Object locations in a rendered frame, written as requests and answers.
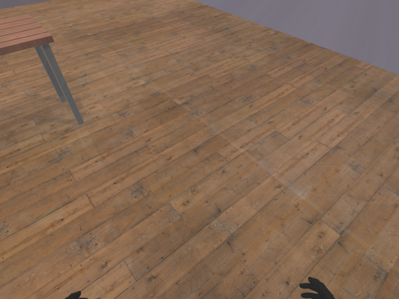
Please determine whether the table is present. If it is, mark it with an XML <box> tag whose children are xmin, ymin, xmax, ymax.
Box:
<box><xmin>0</xmin><ymin>14</ymin><xmax>84</xmax><ymax>125</ymax></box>

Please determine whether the robot right hand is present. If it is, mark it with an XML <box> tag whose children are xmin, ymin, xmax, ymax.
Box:
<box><xmin>299</xmin><ymin>277</ymin><xmax>335</xmax><ymax>299</ymax></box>

